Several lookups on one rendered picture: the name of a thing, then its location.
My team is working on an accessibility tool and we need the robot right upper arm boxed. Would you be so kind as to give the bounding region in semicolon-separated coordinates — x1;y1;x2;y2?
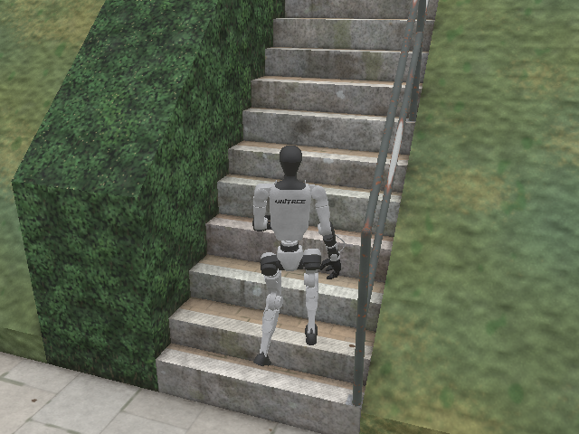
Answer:
309;184;332;236

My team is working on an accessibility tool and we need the right robot forearm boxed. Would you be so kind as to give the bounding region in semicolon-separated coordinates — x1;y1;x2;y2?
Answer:
323;222;340;261

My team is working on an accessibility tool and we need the robot left upper arm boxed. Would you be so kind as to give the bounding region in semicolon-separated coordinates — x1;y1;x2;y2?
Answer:
253;184;271;230

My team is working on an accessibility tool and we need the robot foot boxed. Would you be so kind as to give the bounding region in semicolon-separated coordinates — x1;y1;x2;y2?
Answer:
305;324;318;345
253;352;271;366

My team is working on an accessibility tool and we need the right robot hand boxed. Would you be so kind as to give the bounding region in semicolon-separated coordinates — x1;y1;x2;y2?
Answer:
320;259;341;279

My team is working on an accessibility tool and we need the right robot foot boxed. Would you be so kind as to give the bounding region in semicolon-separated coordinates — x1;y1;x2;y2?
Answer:
305;324;318;345

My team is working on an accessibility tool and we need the left robot foot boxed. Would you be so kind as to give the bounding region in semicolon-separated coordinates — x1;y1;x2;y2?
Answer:
253;352;271;366

